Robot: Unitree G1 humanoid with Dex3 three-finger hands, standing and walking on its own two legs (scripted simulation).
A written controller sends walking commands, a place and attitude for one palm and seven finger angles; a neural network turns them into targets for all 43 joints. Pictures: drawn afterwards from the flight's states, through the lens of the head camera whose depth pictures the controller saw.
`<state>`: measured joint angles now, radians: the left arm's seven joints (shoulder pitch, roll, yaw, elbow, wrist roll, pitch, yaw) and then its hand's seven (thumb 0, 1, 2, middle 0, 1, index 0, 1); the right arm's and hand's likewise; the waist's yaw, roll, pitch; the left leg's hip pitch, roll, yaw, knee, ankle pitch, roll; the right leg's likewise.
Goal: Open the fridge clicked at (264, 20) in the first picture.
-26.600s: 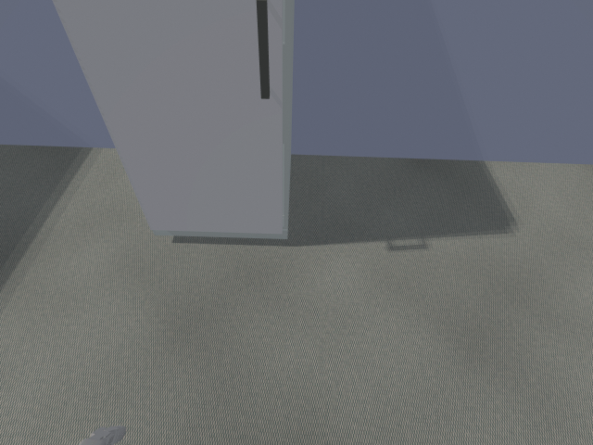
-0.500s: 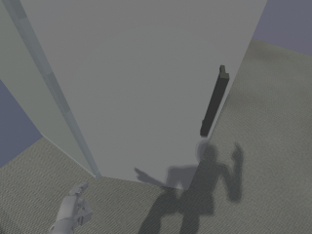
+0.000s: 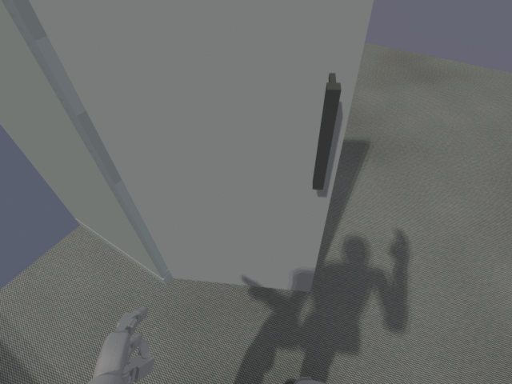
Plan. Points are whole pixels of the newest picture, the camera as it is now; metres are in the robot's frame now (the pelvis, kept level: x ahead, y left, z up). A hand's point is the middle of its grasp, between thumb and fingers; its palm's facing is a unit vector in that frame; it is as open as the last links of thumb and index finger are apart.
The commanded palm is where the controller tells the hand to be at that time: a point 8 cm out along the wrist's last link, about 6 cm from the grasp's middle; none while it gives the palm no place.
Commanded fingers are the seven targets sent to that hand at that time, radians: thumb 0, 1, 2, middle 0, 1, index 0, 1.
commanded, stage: step back with the hand held close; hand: right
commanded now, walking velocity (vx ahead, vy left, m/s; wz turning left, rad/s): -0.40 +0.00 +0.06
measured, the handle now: (324, 136) +0.54 -0.11 +0.10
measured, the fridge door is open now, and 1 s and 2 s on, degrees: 64 64 64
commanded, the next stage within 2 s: stop stepping back and stand still in 0.28 s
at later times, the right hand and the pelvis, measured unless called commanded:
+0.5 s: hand out of the picture +0.10 -0.28 +0.18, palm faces +0.38 +0.83 -0.40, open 7.4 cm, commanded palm +0.04 -0.32 +0.19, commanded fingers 0.00 -0.90 -0.90 0.20 0.30 0.20 0.30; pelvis -0.11 -0.02 +0.02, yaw +1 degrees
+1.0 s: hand out of the picture +0.02 -0.30 +0.18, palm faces +0.36 +0.80 -0.48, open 7.4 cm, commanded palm -0.03 -0.34 +0.19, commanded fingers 0.00 -0.90 -0.90 0.20 0.30 0.20 0.30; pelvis -0.18 -0.04 +0.01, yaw +3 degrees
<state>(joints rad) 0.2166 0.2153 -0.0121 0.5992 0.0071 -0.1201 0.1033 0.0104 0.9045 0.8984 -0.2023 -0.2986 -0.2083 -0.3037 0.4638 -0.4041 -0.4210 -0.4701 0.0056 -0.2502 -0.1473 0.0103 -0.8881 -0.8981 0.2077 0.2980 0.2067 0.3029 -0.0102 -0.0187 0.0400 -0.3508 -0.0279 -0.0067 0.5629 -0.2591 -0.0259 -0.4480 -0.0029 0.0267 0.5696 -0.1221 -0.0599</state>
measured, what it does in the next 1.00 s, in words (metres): walks backwards: left foot, then right foot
